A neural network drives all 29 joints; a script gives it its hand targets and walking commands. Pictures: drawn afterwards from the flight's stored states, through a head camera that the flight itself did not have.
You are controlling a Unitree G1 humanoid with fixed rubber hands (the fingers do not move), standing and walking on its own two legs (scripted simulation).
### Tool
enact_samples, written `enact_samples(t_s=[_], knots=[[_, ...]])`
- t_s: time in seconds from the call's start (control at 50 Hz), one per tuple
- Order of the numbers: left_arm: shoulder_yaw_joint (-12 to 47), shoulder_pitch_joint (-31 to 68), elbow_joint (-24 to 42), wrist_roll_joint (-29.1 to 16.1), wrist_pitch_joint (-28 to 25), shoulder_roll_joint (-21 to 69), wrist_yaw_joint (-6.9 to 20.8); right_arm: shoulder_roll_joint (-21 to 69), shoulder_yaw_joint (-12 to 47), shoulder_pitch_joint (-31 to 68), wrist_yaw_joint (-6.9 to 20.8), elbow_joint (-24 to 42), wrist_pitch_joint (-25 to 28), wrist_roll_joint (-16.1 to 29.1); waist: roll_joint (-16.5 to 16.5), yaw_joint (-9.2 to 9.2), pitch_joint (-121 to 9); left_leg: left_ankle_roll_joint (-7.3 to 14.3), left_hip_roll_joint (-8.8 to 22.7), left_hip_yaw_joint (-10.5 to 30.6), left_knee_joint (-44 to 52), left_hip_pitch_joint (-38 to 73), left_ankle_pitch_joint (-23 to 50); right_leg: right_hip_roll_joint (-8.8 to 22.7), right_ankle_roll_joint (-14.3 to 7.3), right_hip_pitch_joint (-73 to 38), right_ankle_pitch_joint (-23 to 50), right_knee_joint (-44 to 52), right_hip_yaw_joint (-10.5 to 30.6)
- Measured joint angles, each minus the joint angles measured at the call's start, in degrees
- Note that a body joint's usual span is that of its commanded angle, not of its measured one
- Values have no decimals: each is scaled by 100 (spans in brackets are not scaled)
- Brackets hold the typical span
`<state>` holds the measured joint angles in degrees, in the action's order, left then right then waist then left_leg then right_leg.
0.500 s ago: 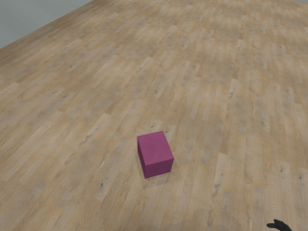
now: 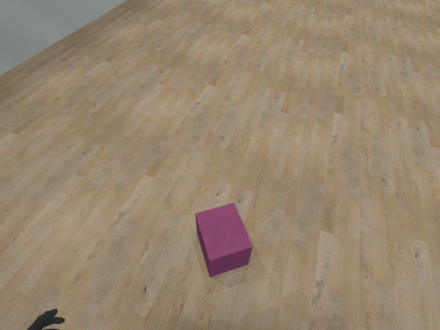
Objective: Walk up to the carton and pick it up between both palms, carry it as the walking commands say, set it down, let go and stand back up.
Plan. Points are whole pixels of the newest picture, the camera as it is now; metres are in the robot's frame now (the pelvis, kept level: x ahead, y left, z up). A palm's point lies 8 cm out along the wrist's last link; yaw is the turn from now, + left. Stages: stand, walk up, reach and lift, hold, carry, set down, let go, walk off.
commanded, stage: walk up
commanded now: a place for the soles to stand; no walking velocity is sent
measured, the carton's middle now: (222, 239) +0.59 -0.01 -0.65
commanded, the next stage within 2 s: none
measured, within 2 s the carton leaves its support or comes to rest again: neither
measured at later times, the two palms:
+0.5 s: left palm out of the picture +0.13 +0.32 -0.07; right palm out of the picture +0.13 -0.33 -0.06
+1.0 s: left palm out of the picture +0.13 +0.23 -0.07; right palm out of the picture +0.24 -0.44 -0.07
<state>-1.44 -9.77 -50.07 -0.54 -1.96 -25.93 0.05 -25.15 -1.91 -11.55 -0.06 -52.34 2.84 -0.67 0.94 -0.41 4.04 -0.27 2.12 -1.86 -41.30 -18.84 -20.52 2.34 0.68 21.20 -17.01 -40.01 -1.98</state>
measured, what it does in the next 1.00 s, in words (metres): walks ahead: right foot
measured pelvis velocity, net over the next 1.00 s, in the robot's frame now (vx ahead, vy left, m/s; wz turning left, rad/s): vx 0.12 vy -0.11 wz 0.16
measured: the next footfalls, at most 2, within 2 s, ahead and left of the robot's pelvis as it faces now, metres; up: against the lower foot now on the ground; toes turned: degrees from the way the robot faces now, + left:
right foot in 0.72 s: +0.22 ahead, -0.24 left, +0.00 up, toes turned +21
left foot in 1.06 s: +0.21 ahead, +0.00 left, +0.00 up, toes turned +14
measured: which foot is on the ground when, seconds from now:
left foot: down 0.00-0.74, up 0.76-1.00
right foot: down 0.00-0.46, up 0.48-0.70, down 0.72-1.00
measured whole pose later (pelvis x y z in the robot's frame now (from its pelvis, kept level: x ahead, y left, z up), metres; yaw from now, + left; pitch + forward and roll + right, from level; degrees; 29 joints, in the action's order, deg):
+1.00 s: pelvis +0.12 -0.11 +0.01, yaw +9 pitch -2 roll +0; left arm -4.8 -15.4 -44.1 1.1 -1.5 -25.9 2.3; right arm -27.3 -4.1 -17.3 -0.3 -48.2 3.0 -0.9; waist -0.1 -2.5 5.8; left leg 1.2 0.6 -1.5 -44.7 -25.0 -19.8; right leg 2.9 -1.8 13.8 -18.5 -34.5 -9.0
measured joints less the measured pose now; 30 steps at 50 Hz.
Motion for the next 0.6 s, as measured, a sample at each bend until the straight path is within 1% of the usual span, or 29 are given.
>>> enact_samples(t_s=[0.06,0.16,0.3,0.44,0.46,0.48,0.5,0.54,0.56,0.6], knots=[[70,113,-288,7,-20,75,-1,67,88,256,5,-204,-28,61,-83,-12,-34,-31,3,-11,277,203,57,-11,16,-206,89,291,-2],[152,338,-716,-6,-18,165,-18,97,130,700,8,-477,-61,91,-163,-48,-77,1,-25,-64,758,513,247,-3,33,-478,257,714,32],[191,599,-1185,2,18,214,-14,120,159,1143,13,-877,-112,91,-162,-80,-139,-10,-37,-131,1443,918,552,-18,50,-841,552,1350,75],[186,743,-1433,9,44,210,8,131,168,1239,33,-1147,-130,80,-123,-63,-154,-27,-53,-172,2002,1204,835,-24,52,-1082,801,1832,98],[116,735,-1367,81,84,196,71,131,124,1168,27,-1111,-100,90,-119,-41,-168,-1,-48,-151,1993,1183,829,-28,8,-1032,621,1721,70],[37,714,-1243,159,142,148,156,131,43,1023,9,-1035,-46,80,-143,-29,-192,36,-51,-126,1947,1148,789,-21,-65,-897,156,1402,42],[-43,688,-1093,227,209,83,239,122,-54,831,-20,-950,13,59,-185,-17,-220,65,-59,-103,1914,1117,746,-14,-112,-681,-208,892,55],[-199,654,-795,305,312,-47,373,62,-214,385,-99,-812,116,25,-264,38,-240,83,-67,-17,1898,1088,714,21,-115,-191,-340,-168,144],[-268,631,-657,322,331,-111,427,19,-264,165,-132,-758,148,9,-302,74,-226,59,-62,36,1899,1097,717,64,-91,-4,-335,-486,186],[-387,568,-418,352,348,-224,532,-86,-327,-225,-163,-643,186,-36,-366,150,-171,-17,-25,128,1840,1114,673,172,-35,230,-362,-661,251]])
